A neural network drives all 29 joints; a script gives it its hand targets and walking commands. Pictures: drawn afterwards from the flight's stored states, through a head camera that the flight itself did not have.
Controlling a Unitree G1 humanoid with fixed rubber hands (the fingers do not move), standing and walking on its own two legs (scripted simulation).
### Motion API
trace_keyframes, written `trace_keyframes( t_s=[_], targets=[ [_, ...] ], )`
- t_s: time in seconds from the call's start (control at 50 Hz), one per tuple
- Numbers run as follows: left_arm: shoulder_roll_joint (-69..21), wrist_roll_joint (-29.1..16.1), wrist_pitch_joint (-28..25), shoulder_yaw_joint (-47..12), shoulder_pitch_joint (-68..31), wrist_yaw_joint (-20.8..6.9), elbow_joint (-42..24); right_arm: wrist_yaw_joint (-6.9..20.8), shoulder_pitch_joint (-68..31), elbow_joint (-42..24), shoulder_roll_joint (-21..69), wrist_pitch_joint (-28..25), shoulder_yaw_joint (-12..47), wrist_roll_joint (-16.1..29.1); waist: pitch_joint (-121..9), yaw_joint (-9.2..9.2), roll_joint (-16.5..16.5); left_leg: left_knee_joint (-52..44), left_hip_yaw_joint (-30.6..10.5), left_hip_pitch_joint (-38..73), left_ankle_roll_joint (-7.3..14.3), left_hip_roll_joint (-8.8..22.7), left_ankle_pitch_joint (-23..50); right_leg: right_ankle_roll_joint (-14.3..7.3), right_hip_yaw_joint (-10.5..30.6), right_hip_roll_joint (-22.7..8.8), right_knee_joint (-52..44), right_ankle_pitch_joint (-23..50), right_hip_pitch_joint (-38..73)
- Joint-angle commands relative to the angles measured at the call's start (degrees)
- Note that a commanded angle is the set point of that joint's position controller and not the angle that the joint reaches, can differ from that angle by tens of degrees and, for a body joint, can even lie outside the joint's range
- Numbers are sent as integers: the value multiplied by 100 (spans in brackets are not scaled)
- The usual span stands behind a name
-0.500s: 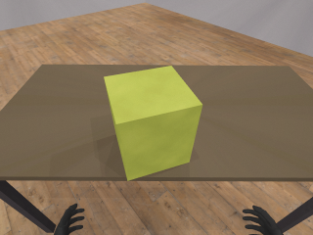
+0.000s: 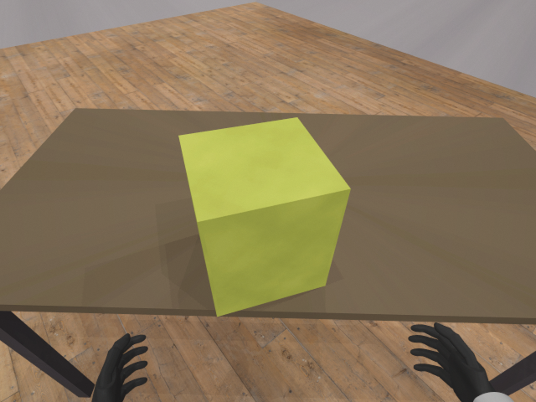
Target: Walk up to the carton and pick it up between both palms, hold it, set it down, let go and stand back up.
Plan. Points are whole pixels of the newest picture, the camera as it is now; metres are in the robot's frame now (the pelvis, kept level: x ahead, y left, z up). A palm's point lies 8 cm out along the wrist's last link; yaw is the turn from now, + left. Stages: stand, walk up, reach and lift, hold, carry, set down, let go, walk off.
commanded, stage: reach and lift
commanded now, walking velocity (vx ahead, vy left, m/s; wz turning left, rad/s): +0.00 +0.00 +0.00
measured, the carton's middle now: (257, 216) +0.43 +0.02 +0.06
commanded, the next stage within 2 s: none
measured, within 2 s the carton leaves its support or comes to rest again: neither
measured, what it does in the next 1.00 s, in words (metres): stands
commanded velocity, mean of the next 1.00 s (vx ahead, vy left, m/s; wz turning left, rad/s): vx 0.00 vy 0.00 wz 0.00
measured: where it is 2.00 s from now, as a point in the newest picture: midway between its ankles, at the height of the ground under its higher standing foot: outside the picture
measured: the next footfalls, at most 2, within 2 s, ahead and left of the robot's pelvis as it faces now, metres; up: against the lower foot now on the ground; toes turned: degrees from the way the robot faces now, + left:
none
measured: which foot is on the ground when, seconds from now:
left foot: down 0.00-1.00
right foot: down 0.00-1.00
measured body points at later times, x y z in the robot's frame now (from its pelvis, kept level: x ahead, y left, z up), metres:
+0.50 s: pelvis -0.01 -0.02 +0.00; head -0.01 +0.00 +0.45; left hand +0.18 +0.19 +0.05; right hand +0.21 -0.26 +0.04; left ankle +0.00 +0.16 -0.75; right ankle +0.00 -0.10 -0.75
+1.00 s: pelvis -0.02 -0.02 +0.00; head -0.01 -0.01 +0.45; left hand +0.24 +0.19 +0.09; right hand +0.28 -0.25 +0.08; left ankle +0.00 +0.16 -0.75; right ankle +0.00 -0.10 -0.75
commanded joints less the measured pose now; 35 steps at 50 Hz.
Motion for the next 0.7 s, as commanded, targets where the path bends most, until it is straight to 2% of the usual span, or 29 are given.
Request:
trace_keyframes(
  t_s=[0.0, 0.02, 0.08, 0.1, 0.14, 0.16, 0.18, 0.2, 0.22, 0.26, 0.28, 0.3, 0.32, 0.34, 0.36, 0.38, 0.4, 0.44, 0.46, 0.48, 0.5, 0.52, 0.56, 0.58, 0.6, 0.62, 0.64, 0.66, 0.68],
  targets=[
    [195, 23, -344, 101, -402, 90, -1456, -53, -444, -1011, -1383, -349, -477, 237, -254, 47, -315, -144, 52, 561, 283, -505, 864, -12, 237, 49, -608, 1123, -695],
    [253, 85, -331, 187, -437, 88, -1432, -44, -463, -1238, -1366, -409, -473, 268, -564, 82, -484, -107, 58, 577, 351, -493, 888, -13, 215, 53, -565, 1103, -488],
    [83, 199, -346, 97, -274, 166, -1640, -33, -385, -1075, -1562, -435, -482, 384, -514, 110, -362, -104, -24, 717, 291, -443, 1018, -52, 202, 124, -546, 1165, -710],
    [115, 215, -327, 107, -223, 170, -1552, -14, -392, -1102, -1636, -459, -409, 424, -204, 211, -340, -95, -68, 546, 282, -459, 1063, -101, 198, 136, -583, 1171, -686],
    [36, 100, -357, 55, -48, 124, -1723, -60, -238, -1403, -1666, -565, -458, 500, -296, 16, -489, -41, -40, 626, 292, -475, 1289, -33, 208, 136, -570, 1600, -614],
    [-35, 107, -351, 82, -150, 136, -1771, -68, -247, -1255, -1613, -545, -363, 611, -241, 26, -515, -99, 22, 711, 320, -481, 1210, -4, 232, 103, -620, 1530, -645],
    [-30, -5, -422, -111, -274, 138, -1930, -47, -371, -1544, -1655, -602, -456, 630, -437, 25, -648, -97, -40, 664, 338, -461, 1170, -11, 177, 154, -575, 1444, -700],
    [-48, -25, -494, -105, -183, 223, -2111, -10, -404, -1464, -1715, -633, -570, 653, -435, 105, -570, -133, -101, 652, 303, -429, 1171, -75, 176, 207, -552, 1210, -796],
    [-48, 63, -537, -24, -306, 236, -2059, -7, -463, -1520, -1695, -676, -406, 729, -621, 175, -525, -92, -26, 615, 325, -459, 1041, -43, 240, 157, -545, 1220, -755],
    [-60, 65, -532, -89, -392, 284, -2254, 19, -595, -1656, -1696, -693, -401, 756, -506, 186, -427, -126, -84, 498, 354, -474, 927, -83, 301, 121, -527, 1250, -860],
    [-119, 141, -563, -11, -223, 316, -2315, 13, -330, -1459, -1741, -728, -403, 800, -516, 225, -411, -90, -32, 562, 315, -464, 1116, -100, 259, 178, -522, 1234, -768],
    [-23, 57, -535, -67, -293, 321, -2409, -47, -398, -1674, -1715, -741, -347, 805, -535, 179, -442, -77, 47, 544, 391, -505, 966, -25, 311, 105, -581, 1219, -777],
    [-99, 46, -509, 36, -378, 313, -2302, -63, -455, -1627, -1673, -714, -295, 835, -409, 209, -474, -150, 35, 419, 413, -518, 706, 17, 398, 44, -588, 1041, -818],
    [-93, 53, -508, 2, -305, 348, -2586, -70, -335, -1741, -1651, -712, -219, 909, -416, 301, -455, -118, 14, 262, 383, -539, 995, 2, 389, 47, -499, 1388, -720],
    [-174, 137, -495, -58, -90, 375, -2581, -78, -270, -1738, -1744, -743, -206, 960, -492, 333, -347, -124, 19, 410, 358, -539, 1116, -24, 371, 59, -480, 1519, -613],
    [-153, 95, -460, -105, -313, 390, -2618, -80, -546, -1893, -1752, -770, -266, 1011, -547, 304, -285, -140, -28, 334, 396, -547, 908, -41, 441, 50, -535, 1218, -665],
    [-183, 59, -473, -154, -318, 382, -2679, -84, -438, -1697, -1840, -771, -371, 1001, -614, 237, -351, -122, 6, 457, 351, -493, 1034, -73, 355, 138, -482, 1233, -657],
    [-179, -16, -476, -181, -556, 402, -2747, -109, -624, -1988, -1701, -776, -351, 983, -737, 207, -420, -158, -11, 264, 429, -521, 583, -37, 484, 31, -554, 797, -677],
    [-260, 1, -411, -176, -557, 447, -2573, -103, -772, -1972, -1694, -706, -261, 1068, -493, 331, -400, -270, -22, 220, 432, -467, 355, -43, 527, 8, -667, 235, -797],
    [-154, -105, -384, -324, -947, 417, -2573, -158, -1055, -2152, -1610, -631, -359, 928, -501, 222, -643, -320, 1, -46, 518, -504, 100, 9, 589, -31, -689, 20, -711],
    [-195, -60, -346, -260, -822, 427, -2608, -191, -908, -2028, -1675, -604, -390, 979, -564, 295, -549, -322, 10, 129, 454, -456, 234, -15, 537, 16, -659, 104, -730],
    [-148, -127, -272, -220, -1031, 456, -2807, -224, -1250, -2189, -1627, -561, -342, 1017, -682, 324, -449, -345, 7, 46, 443, -427, 268, -18, 592, -20, -685, 79, -673],
    [-190, -191, -18, -244, -1351, 467, -2557, -284, -1479, -1946, -1563, -354, -275, 1022, -502, 219, -432, -354, 51, 157, 461, -424, 127, 5, 662, -31, -743, -51, -843],
    [-144, -19, 86, -78, -1289, 483, -2614, -289, -1352, -1949, -1533, -248, -207, 1019, -335, 344, -443, -397, 50, 40, 452, -441, 121, 11, 669, -48, -771, -248, -834],
    [-159, 13, 239, -12, -1631, 514, -2523, -311, -1602, -1701, -1508, -101, -232, 1009, -308, 335, -361, -415, 54, -85, 445, -469, -93, -5, 744, -67, -764, -525, -803],
    [-58, -40, 349, -11, -1619, 525, -2839, -373, -1614, -1981, -1613, -16, -330, 1031, -530, 361, -359, -415, 48, 3, 405, -418, 164, -27, 703, -52, -730, -216, -640],
    [-54, -125, 427, -70, -1711, 530, -3108, -390, -1845, -2080, -1659, -4, -426, 1040, -719, 176, -259, -385, -6, 45, 348, -410, 395, -43, 657, -45, -653, 79, -468],
    [-3, -205, 569, 22, -1744, 494, -2797, -493, -1839, -2165, -1641, 75, -378, 1024, -620, 209, -476, -357, 68, 32, 407, -438, 467, 30, 752, -71, -692, 324, -446],
    [-46, -184, 707, 68, -1830, 462, -2886, -497, -1971, -2122, -1627, 166, -341, 1107, -826, 220, -433, -351, 95, 136, 362, -413, 504, 76, 729, -99, -726, 267, -332]
  ],
)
